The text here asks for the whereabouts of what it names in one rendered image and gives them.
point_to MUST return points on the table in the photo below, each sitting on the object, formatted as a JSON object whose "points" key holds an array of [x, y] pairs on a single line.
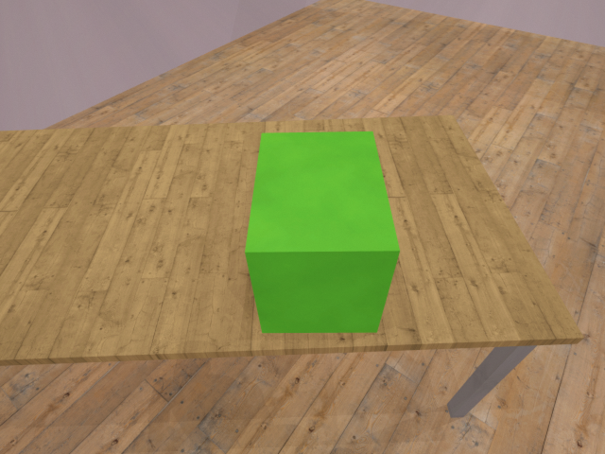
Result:
{"points": [[128, 243]]}

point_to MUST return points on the carton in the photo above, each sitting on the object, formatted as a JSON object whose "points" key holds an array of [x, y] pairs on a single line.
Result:
{"points": [[321, 245]]}

